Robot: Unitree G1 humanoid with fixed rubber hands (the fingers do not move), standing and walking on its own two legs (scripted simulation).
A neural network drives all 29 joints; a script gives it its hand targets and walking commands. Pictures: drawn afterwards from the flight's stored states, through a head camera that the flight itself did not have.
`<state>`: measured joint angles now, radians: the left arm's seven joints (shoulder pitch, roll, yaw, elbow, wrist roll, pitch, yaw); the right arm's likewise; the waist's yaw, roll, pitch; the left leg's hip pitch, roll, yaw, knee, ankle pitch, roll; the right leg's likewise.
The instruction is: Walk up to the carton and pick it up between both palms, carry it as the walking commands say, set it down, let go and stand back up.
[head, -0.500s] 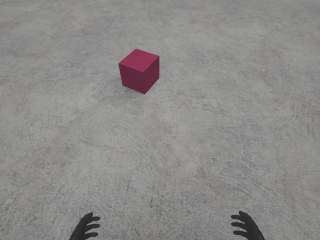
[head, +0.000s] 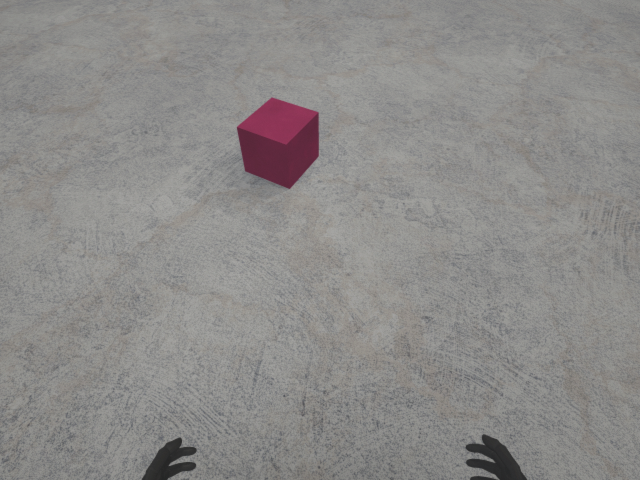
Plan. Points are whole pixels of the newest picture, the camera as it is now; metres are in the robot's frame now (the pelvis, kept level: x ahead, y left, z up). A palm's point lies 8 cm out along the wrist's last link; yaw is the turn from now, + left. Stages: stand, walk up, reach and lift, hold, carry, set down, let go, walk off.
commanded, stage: walk up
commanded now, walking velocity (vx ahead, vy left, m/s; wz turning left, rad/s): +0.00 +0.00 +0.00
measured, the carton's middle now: (280, 142) +1.55 +0.19 -0.64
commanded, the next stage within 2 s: none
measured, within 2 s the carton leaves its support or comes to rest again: neither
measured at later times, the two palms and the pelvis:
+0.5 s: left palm (107, 455) +0.17 +0.30 -0.11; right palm out of the picture +0.12 -0.21 -0.09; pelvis +0.11 +0.04 +0.02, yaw +3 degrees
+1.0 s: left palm (159, 350) +0.31 +0.26 -0.10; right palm (449, 282) +0.44 -0.22 -0.12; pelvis +0.35 +0.01 +0.02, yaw +2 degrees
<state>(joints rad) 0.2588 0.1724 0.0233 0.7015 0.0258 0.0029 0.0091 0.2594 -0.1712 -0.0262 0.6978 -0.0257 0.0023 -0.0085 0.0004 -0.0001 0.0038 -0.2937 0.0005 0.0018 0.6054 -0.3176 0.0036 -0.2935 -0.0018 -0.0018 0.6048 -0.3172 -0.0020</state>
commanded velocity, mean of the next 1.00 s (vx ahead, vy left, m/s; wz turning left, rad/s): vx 0.48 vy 0.03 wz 0.03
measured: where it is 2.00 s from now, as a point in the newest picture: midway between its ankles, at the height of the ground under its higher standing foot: (294, 284)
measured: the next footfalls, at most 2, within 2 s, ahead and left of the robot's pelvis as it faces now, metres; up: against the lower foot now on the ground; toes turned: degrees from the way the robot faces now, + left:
left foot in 0.34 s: +0.08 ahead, +0.16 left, +0.00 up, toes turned +8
right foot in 0.74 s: +0.38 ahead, -0.11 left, +0.00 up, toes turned -4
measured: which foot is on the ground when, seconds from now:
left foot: down 0.00-0.10, up 0.12-0.32, down 0.34-0.74, up 0.76-1.00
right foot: down 0.00-0.32, up 0.34-0.72, down 0.74-1.00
